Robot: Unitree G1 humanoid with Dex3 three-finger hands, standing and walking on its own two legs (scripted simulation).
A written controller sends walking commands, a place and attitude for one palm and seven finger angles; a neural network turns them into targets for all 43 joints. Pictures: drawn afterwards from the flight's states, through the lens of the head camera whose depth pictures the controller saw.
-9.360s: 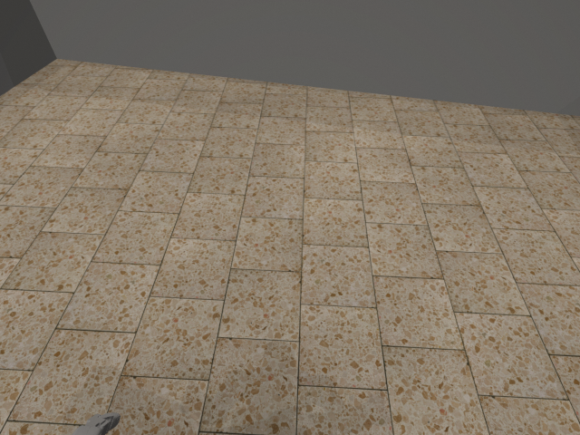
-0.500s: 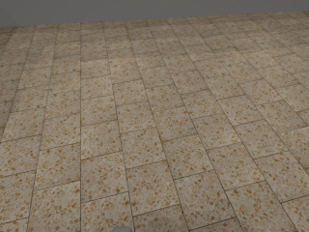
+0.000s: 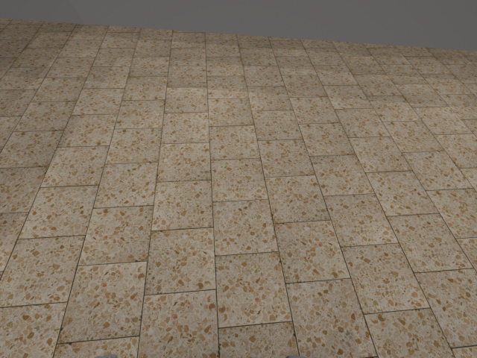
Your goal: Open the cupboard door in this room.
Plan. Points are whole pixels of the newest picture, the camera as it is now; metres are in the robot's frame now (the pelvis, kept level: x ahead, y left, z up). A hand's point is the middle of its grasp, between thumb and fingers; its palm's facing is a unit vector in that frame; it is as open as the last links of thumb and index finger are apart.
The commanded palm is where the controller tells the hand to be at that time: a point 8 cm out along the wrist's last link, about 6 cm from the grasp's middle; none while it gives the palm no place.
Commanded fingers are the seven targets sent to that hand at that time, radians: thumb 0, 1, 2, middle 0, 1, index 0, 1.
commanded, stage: turn or walk to find it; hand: left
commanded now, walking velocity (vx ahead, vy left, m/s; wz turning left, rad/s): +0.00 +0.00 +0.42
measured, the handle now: out of the picture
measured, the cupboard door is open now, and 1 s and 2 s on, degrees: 0 0 0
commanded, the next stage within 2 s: none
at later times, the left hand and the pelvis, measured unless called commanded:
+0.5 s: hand out of the picture -0.02 +0.14 -0.15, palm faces +0.27 -0.92 -0.27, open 7.4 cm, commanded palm none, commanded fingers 0.00 0.90 0.90 -0.20 -0.30 -0.20 -0.30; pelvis -0.04 -0.06 +0.00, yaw +15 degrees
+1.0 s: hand out of the picture -0.10 +0.21 -0.17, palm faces +0.46 -0.85 -0.25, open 7.4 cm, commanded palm none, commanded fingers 0.00 0.90 0.90 -0.20 -0.30 -0.20 -0.30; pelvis -0.08 -0.02 +0.00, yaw +25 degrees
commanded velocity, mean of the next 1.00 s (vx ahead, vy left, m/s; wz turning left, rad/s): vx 0.00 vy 0.00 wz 0.42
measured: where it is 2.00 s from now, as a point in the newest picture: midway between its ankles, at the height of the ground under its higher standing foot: outside the picture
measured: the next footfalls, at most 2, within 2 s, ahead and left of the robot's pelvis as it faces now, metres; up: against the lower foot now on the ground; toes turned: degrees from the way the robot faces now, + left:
right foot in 0.16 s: +0.03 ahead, -0.14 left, +0.00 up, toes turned +2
left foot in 0.66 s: -0.08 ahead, +0.09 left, +0.00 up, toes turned +24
